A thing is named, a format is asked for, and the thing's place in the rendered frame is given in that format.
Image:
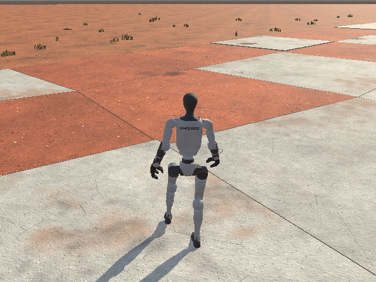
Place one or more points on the robot right forearm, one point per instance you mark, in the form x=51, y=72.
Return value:
x=215, y=153

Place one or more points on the robot right thigh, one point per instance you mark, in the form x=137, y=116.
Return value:
x=200, y=183

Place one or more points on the right robot hand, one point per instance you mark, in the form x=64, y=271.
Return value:
x=214, y=164

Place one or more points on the robot torso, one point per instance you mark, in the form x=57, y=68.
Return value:
x=188, y=142

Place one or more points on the left robot hand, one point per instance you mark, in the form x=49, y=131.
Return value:
x=153, y=171

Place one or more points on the left robot upper arm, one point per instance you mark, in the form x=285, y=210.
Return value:
x=171, y=123

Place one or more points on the robot left forearm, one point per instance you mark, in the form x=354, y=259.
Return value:
x=159, y=156

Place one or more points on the right robot upper arm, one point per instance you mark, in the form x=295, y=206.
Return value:
x=207, y=124

